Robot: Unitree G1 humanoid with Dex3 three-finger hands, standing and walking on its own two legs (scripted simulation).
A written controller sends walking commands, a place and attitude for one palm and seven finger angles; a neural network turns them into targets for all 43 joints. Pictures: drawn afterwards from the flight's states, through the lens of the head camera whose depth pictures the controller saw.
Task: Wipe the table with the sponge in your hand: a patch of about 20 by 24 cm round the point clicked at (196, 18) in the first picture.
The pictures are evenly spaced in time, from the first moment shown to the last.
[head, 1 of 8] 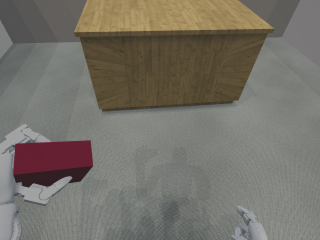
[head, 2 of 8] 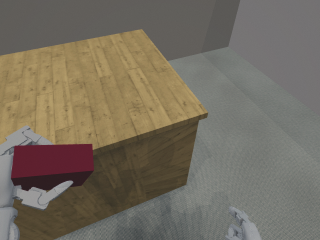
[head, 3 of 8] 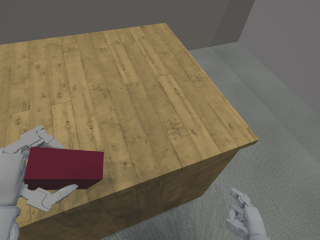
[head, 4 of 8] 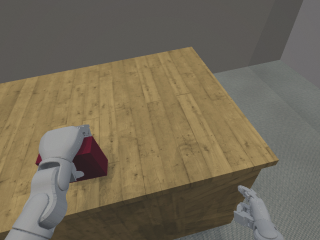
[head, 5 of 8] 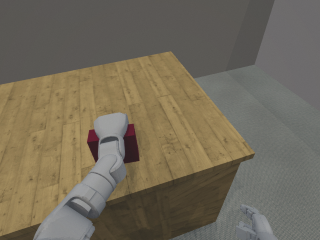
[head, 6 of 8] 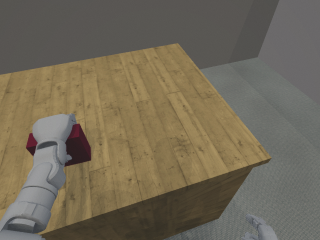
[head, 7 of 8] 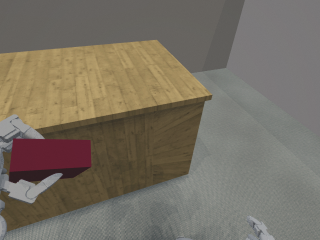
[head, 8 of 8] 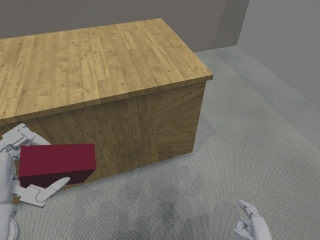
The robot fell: no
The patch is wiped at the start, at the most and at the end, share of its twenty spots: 0.00 1.00 1.00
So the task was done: yes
